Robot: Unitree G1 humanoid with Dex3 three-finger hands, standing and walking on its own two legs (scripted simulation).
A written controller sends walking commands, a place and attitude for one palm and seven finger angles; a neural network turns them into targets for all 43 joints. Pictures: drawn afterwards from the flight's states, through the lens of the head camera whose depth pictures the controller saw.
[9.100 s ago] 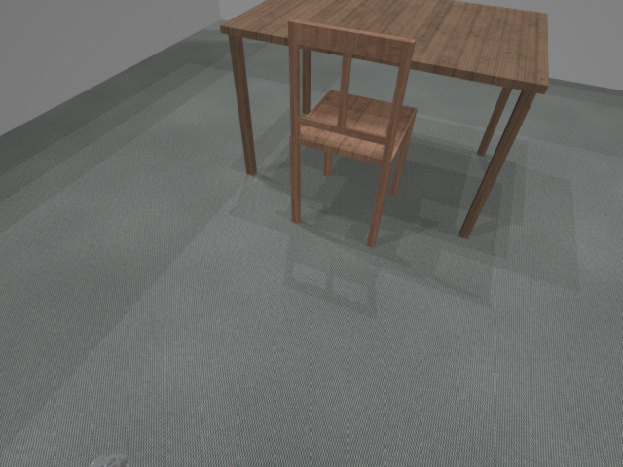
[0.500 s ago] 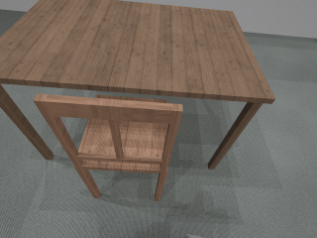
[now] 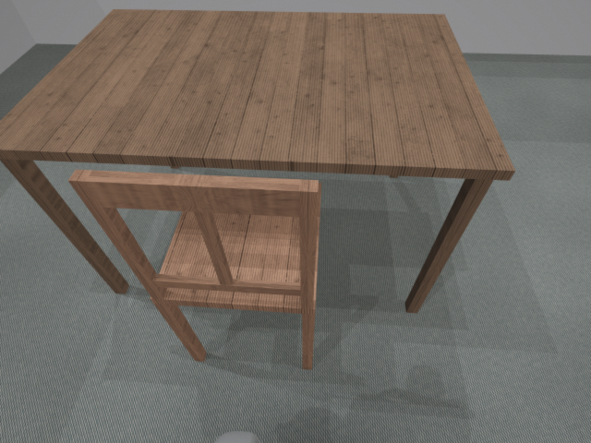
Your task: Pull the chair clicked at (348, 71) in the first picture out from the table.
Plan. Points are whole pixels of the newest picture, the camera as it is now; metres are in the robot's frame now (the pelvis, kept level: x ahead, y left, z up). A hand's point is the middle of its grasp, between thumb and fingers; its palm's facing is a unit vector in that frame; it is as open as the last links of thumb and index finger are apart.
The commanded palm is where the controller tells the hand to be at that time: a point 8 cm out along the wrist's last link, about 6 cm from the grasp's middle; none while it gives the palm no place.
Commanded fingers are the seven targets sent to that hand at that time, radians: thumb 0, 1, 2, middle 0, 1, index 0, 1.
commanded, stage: come to a stop and stand still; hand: left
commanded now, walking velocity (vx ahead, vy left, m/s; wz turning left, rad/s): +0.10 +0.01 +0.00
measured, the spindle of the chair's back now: (215, 249) +0.46 +0.20 -0.10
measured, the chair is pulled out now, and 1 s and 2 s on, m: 0.00 0.00 0.00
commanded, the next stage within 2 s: look again from close up in 0.44 s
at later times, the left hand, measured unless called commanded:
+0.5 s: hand out of the picture -0.02 +0.21 -0.18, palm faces +0.01 -0.99 -0.17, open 7.3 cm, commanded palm none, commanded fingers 0.00 0.90 0.90 -0.20 -0.30 -0.20 -0.30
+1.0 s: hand out of the picture +0.02 +0.18 -0.17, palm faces +0.00 -0.97 -0.24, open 7.2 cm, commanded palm none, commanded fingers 0.00 0.90 0.90 -0.20 -0.30 -0.20 -0.30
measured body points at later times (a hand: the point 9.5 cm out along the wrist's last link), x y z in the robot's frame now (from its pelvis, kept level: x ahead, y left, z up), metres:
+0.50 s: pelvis -0.03 +0.04 +0.00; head +0.00 +0.04 +0.45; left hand -0.02 +0.26 -0.16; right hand -0.06 -0.18 -0.15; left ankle -0.02 +0.15 -0.74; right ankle -0.05 -0.08 -0.71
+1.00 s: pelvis -0.02 +0.00 -0.01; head -0.03 -0.02 +0.44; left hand +0.02 +0.23 -0.15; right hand -0.02 -0.22 -0.17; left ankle -0.02 +0.14 -0.74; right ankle -0.05 -0.08 -0.74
